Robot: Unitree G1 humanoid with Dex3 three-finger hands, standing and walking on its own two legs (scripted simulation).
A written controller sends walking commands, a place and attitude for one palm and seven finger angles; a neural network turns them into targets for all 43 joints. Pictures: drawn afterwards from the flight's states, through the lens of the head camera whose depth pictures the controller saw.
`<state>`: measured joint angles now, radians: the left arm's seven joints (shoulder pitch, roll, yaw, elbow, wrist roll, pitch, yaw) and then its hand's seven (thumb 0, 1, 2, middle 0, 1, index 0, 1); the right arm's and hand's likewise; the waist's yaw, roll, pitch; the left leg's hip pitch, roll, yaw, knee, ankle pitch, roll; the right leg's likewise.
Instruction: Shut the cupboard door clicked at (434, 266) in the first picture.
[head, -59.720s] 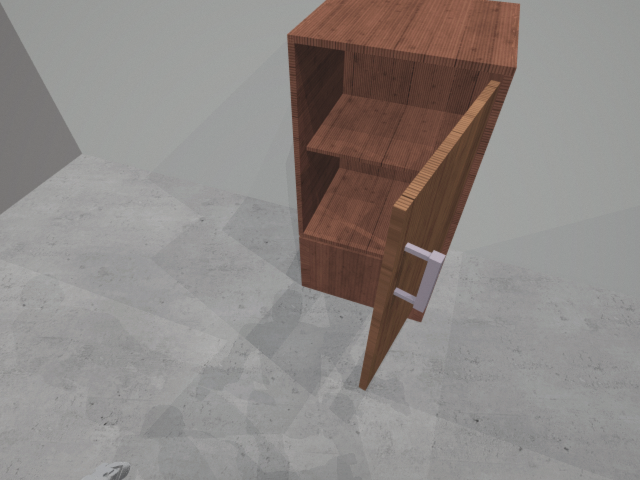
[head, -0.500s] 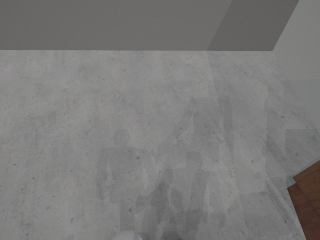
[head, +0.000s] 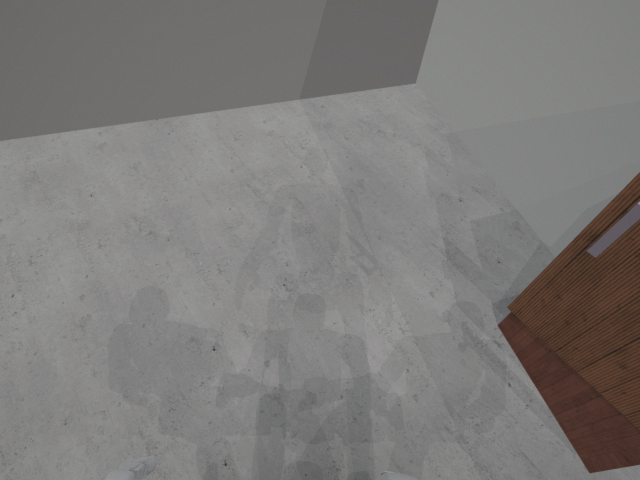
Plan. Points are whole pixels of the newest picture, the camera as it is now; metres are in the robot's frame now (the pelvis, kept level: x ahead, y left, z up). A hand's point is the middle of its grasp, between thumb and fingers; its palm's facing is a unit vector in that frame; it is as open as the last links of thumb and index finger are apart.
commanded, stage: turn to face it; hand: left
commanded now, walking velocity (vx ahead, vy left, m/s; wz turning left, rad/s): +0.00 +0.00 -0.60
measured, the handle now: (623, 225) +0.54 -0.51 -0.03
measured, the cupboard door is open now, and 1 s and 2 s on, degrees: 18 18 18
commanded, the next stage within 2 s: take the last steps up to it in 1.42 s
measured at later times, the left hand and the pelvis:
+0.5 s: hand (189, 452) +0.17 +0.20 -0.19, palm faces -0.27 -0.95 -0.19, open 7.4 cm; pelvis +0.03 +0.02 -0.01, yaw -17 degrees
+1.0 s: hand (256, 409) +0.23 +0.11 -0.16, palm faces -0.56 -0.79 -0.26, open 7.4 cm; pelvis +0.04 -0.01 +0.00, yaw -35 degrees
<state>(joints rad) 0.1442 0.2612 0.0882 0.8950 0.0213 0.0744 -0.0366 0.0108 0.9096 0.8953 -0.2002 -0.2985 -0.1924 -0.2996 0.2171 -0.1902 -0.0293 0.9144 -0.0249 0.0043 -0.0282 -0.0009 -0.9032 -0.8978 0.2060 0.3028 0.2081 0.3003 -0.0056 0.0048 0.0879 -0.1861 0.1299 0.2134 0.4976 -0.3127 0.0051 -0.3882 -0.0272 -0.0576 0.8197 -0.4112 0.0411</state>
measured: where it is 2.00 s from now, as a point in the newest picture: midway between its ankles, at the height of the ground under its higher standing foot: outside the picture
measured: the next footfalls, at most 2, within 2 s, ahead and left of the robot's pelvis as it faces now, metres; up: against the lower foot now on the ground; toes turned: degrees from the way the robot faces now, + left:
right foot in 0.08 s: +0.03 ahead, -0.14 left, +0.00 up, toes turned -8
left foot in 0.42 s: +0.12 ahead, +0.12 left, +0.00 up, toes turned -11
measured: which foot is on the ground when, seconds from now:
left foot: down 0.00-0.08, up 0.10-0.40, down 0.42-0.82, up 0.84-1.00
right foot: up 0.00-0.06, down 0.08-0.42, up 0.44-0.80, down 0.82-1.00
